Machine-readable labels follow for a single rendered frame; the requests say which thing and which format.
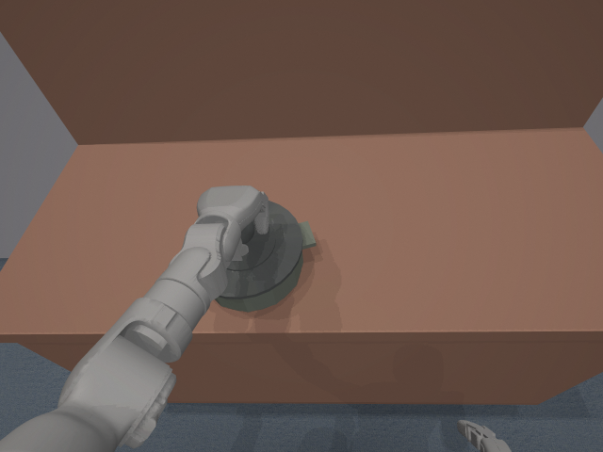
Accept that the robot left forearm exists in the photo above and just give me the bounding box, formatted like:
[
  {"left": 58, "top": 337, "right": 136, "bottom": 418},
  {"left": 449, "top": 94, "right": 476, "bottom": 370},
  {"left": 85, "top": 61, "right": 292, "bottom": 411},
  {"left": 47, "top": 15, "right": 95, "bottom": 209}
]
[{"left": 57, "top": 211, "right": 241, "bottom": 407}]

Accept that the right robot hand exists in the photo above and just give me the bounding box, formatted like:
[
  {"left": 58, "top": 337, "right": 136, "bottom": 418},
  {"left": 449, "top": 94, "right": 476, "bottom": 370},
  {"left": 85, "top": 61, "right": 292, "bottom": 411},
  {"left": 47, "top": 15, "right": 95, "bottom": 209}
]
[{"left": 457, "top": 420, "right": 512, "bottom": 452}]

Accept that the pot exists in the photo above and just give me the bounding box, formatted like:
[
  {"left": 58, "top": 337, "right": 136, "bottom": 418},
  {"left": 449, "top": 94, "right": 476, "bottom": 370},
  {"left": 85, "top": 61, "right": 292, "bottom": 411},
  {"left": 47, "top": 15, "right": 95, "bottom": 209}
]
[{"left": 215, "top": 221, "right": 316, "bottom": 312}]

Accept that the table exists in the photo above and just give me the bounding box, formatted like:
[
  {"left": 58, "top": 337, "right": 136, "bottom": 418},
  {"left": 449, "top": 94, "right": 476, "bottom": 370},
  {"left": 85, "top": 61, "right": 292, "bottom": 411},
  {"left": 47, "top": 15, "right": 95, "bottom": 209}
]
[{"left": 0, "top": 0, "right": 603, "bottom": 405}]

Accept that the left robot hand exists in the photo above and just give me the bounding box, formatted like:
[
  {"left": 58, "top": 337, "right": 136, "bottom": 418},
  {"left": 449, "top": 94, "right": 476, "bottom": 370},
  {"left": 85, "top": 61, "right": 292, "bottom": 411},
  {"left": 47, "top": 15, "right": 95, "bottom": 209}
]
[{"left": 197, "top": 186, "right": 269, "bottom": 261}]

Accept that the knob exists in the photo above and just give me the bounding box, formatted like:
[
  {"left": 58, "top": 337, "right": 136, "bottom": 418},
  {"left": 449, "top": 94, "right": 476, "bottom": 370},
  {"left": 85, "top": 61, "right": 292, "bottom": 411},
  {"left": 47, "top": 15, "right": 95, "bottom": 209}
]
[{"left": 241, "top": 222, "right": 254, "bottom": 244}]

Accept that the left robot upper arm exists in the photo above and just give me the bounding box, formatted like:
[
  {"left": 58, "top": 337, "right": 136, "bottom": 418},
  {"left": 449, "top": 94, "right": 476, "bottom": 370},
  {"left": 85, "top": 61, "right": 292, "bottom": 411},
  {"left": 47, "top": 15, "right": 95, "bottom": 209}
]
[{"left": 0, "top": 335, "right": 176, "bottom": 452}]

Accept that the lid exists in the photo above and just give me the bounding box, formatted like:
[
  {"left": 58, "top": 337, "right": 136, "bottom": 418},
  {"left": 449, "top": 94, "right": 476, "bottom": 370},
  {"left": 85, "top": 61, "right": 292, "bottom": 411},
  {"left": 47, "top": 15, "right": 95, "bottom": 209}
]
[{"left": 219, "top": 201, "right": 302, "bottom": 299}]

